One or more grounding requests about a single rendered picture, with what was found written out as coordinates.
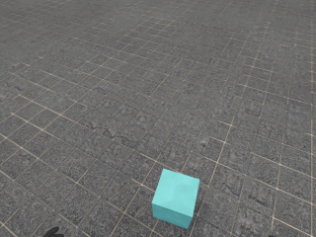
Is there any carton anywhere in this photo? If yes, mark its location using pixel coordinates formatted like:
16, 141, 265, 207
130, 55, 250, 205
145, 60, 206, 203
151, 169, 199, 229

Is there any left robot hand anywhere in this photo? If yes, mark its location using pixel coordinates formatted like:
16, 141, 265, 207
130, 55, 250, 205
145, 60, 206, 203
43, 226, 64, 237

